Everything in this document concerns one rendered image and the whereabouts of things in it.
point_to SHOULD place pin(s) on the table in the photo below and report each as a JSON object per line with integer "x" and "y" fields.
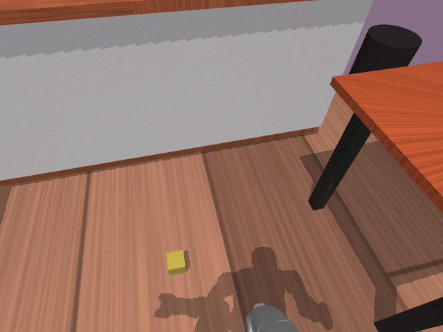
{"x": 403, "y": 108}

